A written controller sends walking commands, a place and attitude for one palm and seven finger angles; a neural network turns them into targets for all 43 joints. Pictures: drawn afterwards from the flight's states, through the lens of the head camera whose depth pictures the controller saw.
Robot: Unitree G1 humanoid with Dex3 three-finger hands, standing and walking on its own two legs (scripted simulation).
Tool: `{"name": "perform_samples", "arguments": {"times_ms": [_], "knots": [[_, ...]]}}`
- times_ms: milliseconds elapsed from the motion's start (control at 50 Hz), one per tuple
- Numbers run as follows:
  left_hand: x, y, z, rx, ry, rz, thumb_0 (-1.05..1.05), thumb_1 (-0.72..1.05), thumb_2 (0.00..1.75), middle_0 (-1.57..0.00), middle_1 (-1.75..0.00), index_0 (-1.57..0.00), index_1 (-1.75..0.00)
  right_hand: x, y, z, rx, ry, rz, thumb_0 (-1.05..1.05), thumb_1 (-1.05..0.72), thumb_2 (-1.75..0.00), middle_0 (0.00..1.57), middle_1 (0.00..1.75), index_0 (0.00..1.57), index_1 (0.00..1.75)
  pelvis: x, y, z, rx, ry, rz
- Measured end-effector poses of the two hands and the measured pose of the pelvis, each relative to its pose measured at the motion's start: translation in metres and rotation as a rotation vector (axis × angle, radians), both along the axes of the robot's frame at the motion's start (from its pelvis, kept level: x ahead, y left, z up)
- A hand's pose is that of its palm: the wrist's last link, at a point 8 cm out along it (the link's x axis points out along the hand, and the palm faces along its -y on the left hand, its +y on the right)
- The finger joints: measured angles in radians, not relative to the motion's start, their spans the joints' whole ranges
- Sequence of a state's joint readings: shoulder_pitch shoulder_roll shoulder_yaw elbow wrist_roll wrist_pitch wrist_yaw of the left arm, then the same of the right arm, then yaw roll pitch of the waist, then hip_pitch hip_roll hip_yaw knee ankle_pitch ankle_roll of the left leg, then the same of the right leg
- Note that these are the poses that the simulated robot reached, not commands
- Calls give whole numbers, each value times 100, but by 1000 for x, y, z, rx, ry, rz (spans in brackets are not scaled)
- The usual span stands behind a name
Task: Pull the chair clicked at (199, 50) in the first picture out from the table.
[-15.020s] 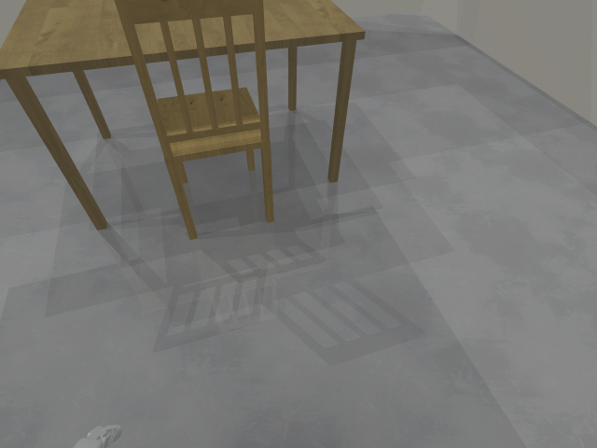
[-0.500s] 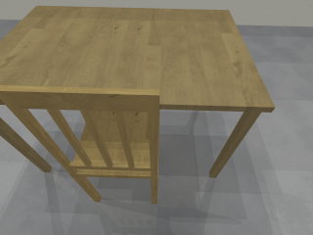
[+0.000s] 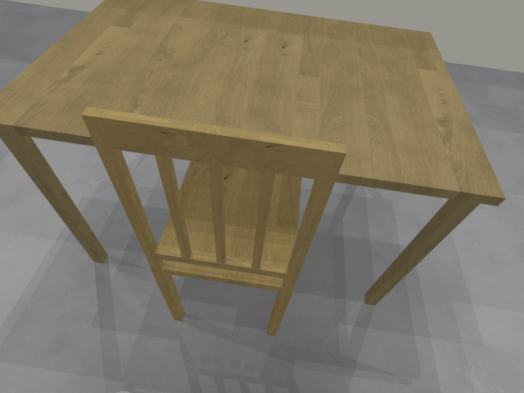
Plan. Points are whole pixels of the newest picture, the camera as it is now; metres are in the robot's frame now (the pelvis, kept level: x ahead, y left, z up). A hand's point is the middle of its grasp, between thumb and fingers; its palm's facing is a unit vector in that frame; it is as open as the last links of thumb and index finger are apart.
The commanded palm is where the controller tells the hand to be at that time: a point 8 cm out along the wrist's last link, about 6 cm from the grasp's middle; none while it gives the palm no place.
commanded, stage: come to a stop and stand still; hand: left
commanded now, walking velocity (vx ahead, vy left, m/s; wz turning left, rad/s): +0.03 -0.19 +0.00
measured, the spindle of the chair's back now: (219, 220) +0.43 +0.12 -0.06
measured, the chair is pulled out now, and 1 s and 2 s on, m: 0.00 0.00 0.00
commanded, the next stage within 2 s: look again from close up in 0.34 s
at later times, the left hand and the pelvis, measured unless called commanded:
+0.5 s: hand out of the picture +0.02 +0.15 -0.17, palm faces -0.05 -0.98 -0.18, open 7.4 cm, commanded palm none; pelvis +0.02 -0.01 +0.01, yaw -1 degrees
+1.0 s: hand out of the picture +0.06 +0.17 -0.17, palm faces +0.00 -0.98 -0.21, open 7.4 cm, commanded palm none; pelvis +0.03 +0.00 +0.00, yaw -1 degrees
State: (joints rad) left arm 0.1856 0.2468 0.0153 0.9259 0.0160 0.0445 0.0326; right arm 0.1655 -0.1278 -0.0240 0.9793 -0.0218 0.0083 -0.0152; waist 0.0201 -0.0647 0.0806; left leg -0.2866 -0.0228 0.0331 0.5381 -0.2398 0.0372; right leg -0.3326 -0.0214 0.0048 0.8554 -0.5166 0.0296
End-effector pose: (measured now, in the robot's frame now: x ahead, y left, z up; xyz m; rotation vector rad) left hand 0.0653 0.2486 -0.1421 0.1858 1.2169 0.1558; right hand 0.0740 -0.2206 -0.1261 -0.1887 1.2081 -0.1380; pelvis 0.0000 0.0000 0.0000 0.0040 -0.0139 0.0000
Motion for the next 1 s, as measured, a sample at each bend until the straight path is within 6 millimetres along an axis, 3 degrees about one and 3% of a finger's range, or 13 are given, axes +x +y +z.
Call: {"name": "perform_samples", "arguments": {"times_ms": [120, 300, 440, 560, 800, 1000], "knots": [[-16, -2, 3, 3, 60, -39, 0, 90, 89, -20, -30, -19, -30, -29, -5, -7, 15, 61, -62, 0, -94, -90, 21, 30, 21, 30, -1, 3, 1, 1, 19, -29], [-44, -26, 4, -31, 180, -41, 0, 90, 89, -20, -30, -19, -30, -86, -7, -7, 31, 216, -130, 1, -92, -90, 20, 30, 20, 30, 10, -4, 7, -9, 25, -30], [-47, -47, 4, -48, 199, -25, 0, 91, 89, -20, -30, -19, -30, -105, 1, -10, 66, 286, -147, 1, -91, -90, 20, 30, 20, 30, 19, -12, 8, -3, 15, -31], [-42, -47, 1, -36, 187, -28, 1, 92, 89, -20, -30, -20, -30, -88, 3, -20, 81, 242, -118, 1, -91, -90, 20, 30, 20, 30, 24, -10, 2, -26, 25, -18], [-4, -26, 5, 3, 62, -5, 1, 92, 89, -20, -30, -19, -30, -37, -5, -21, 39, 114, -60, 2, -93, -90, 20, 30, 20, 30, 34, -3, 0, 0, 1, -16], [-12, -27, 4, -16, 81, -5, 0, 91, 89, -20, -30, -19, -30, -18, -11, -11, 18, 78, -34, 1, -92, -90, 20, 30, 20, 30, 31, -4, 4, 6, 3, -16]]}}
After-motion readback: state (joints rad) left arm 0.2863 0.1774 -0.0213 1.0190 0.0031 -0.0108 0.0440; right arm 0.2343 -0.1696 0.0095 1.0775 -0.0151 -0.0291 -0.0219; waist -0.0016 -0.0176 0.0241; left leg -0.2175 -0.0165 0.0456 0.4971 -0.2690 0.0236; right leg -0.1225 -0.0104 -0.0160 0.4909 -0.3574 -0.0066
